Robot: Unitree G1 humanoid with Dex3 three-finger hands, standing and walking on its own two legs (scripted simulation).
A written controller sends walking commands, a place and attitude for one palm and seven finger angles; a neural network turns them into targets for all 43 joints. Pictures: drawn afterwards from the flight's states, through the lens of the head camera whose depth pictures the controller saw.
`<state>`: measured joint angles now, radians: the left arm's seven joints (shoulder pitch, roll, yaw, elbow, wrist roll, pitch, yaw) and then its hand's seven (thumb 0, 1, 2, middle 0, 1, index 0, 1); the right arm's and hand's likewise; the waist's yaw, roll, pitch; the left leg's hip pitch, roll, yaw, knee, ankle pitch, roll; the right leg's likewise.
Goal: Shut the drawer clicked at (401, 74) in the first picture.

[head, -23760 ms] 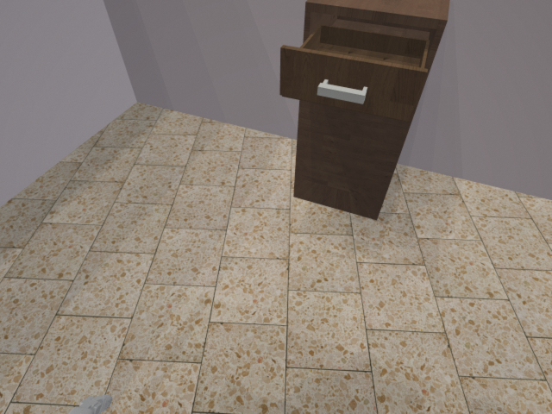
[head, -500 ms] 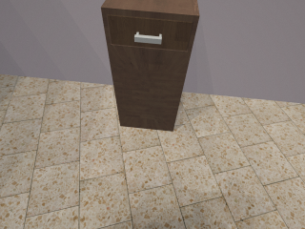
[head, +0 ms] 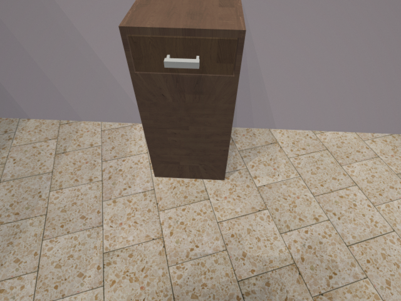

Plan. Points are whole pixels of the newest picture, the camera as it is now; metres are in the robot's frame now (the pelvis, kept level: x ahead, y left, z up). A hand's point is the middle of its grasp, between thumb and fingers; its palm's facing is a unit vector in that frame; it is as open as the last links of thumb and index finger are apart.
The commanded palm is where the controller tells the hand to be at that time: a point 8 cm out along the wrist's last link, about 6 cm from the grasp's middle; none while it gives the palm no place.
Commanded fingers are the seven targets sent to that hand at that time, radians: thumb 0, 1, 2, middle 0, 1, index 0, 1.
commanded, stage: let the arm hang, fingers relaxed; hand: left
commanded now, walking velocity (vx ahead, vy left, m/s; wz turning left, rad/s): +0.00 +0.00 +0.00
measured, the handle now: (182, 60) +0.88 +0.11 +0.02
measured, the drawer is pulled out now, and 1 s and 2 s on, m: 0.00 0.00 0.00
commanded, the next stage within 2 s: look to check the result in 0.12 s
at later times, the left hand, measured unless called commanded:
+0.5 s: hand out of the picture +0.01 +0.16 -0.17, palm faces +0.02 -0.98 -0.19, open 7.4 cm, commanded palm none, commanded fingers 0.00 0.90 0.90 -0.20 -0.30 -0.20 -0.30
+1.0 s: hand out of the picture +0.03 +0.15 -0.17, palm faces +0.02 -0.98 -0.19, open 7.4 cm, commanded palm none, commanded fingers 0.00 0.90 0.90 -0.20 -0.30 -0.20 -0.30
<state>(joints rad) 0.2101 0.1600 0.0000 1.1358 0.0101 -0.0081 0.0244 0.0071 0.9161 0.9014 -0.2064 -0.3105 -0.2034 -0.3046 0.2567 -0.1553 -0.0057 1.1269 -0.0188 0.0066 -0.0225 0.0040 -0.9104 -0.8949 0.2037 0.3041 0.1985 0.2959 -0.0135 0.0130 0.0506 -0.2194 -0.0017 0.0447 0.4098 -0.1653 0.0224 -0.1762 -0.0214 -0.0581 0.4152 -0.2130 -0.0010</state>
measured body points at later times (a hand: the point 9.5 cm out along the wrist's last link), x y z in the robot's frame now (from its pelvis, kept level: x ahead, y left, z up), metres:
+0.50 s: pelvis +0.02 -0.01 +0.00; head +0.03 -0.02 +0.45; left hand +0.01 +0.21 -0.16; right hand +0.01 -0.23 -0.17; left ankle +0.04 +0.10 -0.74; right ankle +0.01 -0.12 -0.74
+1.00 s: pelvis +0.02 -0.02 +0.00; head +0.04 -0.03 +0.45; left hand +0.03 +0.20 -0.16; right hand +0.01 -0.24 -0.16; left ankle +0.04 +0.10 -0.74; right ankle +0.01 -0.12 -0.74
